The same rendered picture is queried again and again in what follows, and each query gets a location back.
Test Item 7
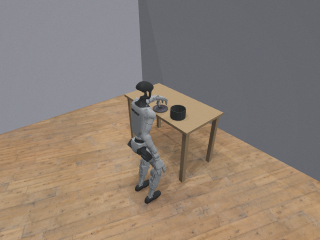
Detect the robot right hand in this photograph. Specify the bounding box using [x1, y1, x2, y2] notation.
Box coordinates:
[154, 159, 166, 176]

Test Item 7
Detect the table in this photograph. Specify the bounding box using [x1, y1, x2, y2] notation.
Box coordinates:
[124, 83, 224, 182]

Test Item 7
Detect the robot head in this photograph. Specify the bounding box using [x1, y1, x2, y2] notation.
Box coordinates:
[134, 81, 154, 108]

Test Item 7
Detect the robot left forearm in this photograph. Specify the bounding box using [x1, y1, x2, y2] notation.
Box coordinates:
[147, 95, 160, 104]

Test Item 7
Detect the lid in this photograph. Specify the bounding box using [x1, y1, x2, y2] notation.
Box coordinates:
[152, 104, 168, 113]

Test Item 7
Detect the robot right upper arm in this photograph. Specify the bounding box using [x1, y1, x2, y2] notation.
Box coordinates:
[141, 108, 156, 142]

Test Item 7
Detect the humanoid robot torso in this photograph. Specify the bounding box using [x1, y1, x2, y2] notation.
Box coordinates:
[130, 99, 152, 156]

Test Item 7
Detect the robot left hand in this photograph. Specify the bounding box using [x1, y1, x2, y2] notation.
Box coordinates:
[156, 96, 168, 107]

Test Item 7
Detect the robot left upper arm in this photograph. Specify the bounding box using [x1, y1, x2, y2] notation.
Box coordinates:
[131, 97, 150, 105]

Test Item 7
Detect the robot right forearm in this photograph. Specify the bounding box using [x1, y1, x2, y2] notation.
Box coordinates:
[144, 135, 160, 161]

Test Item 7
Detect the pot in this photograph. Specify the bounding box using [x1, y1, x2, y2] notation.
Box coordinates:
[170, 105, 186, 121]

